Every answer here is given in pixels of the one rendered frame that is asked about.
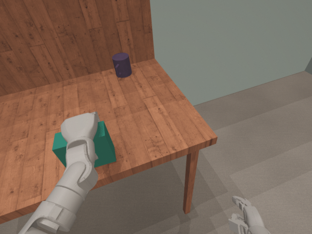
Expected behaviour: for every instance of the table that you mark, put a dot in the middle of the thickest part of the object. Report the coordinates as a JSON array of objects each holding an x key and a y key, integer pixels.
[{"x": 56, "y": 63}]

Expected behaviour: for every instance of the sponge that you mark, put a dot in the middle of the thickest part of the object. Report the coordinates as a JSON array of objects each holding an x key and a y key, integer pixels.
[{"x": 104, "y": 147}]

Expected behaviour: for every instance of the left robot forearm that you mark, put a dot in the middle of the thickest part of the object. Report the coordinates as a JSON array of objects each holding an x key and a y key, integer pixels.
[{"x": 58, "y": 211}]

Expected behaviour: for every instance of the left robot hand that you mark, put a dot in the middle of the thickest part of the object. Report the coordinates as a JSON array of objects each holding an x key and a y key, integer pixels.
[{"x": 84, "y": 125}]

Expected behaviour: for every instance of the right robot hand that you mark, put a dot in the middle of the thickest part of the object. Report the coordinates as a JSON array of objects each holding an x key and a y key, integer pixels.
[{"x": 240, "y": 224}]

